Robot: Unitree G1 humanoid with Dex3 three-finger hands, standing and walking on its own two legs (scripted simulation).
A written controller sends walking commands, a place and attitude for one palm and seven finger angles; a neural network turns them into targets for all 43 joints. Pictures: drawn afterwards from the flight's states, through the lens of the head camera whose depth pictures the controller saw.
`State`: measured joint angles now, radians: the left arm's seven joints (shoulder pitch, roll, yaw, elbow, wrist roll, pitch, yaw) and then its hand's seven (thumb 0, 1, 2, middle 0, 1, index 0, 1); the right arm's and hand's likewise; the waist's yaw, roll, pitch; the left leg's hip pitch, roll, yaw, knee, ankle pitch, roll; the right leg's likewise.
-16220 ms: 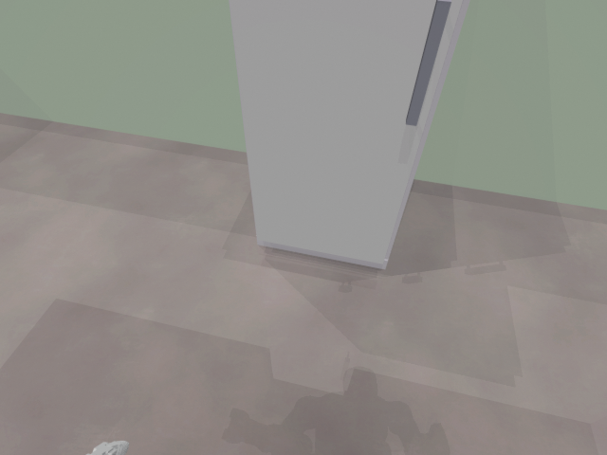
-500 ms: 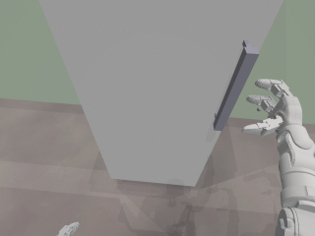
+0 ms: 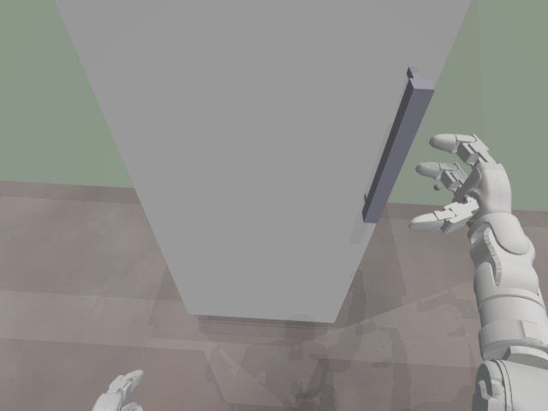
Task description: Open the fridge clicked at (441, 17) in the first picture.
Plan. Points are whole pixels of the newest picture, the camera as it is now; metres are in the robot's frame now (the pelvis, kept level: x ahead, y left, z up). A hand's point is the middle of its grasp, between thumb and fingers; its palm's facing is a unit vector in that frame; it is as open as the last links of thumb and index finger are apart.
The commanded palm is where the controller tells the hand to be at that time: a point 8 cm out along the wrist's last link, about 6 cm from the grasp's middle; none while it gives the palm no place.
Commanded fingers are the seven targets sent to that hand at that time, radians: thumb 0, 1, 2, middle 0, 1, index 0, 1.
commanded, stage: feel for the door with the fingertips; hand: right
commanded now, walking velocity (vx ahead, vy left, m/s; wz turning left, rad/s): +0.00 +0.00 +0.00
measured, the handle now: (388, 155) +0.50 -0.13 +0.12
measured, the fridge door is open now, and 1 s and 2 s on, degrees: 0 0 0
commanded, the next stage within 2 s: slide the fingers in behind the handle in 0.88 s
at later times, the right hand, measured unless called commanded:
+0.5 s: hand (412, 185) +0.42 -0.15 +0.13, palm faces -0.02 +1.00 +0.01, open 14.0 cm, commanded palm +0.40 -0.21 +0.13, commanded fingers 0.00 0.50 -0.30 0.30 1.20 0.30 1.20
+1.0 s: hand (417, 170) +0.45 -0.17 +0.13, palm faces -0.03 +1.00 +0.02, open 13.7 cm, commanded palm +0.43 -0.22 +0.13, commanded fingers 0.00 0.50 -0.30 0.30 1.20 0.30 1.20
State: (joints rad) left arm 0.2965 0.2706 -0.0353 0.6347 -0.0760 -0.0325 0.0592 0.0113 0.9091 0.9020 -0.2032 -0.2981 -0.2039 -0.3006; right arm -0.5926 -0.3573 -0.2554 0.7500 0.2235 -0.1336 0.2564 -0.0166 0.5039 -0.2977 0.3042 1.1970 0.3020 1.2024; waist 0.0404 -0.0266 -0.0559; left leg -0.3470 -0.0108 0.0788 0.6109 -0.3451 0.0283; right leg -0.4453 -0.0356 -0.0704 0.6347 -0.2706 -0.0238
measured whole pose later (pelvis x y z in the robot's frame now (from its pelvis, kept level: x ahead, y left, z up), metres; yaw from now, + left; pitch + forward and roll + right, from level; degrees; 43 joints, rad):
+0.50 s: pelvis +0.00 +0.00 +0.00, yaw +1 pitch +4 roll +1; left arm 0.32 0.26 -0.03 0.65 -0.07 -0.03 0.04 0.01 0.91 0.90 -0.20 -0.30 -0.20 -0.30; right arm -0.58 -0.29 -0.22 0.72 0.19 -0.13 0.16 -0.02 0.50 -0.30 0.30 1.20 0.30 1.20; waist 0.05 -0.03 -0.06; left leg -0.35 -0.01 0.06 0.61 -0.34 0.03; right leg -0.44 -0.04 -0.08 0.63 -0.27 -0.02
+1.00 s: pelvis +0.00 +0.00 +0.00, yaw +0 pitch +8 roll +1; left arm 0.36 0.27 -0.02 0.67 -0.06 -0.02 0.04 0.01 0.91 0.90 -0.20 -0.30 -0.20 -0.30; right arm -0.77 -0.36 -0.27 0.96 0.18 -0.21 0.23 -0.02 0.50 -0.30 0.36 1.24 0.35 1.23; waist 0.07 -0.02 -0.06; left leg -0.42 -0.01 0.07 0.64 -0.36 0.03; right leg -0.52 -0.04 -0.07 0.67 -0.29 -0.03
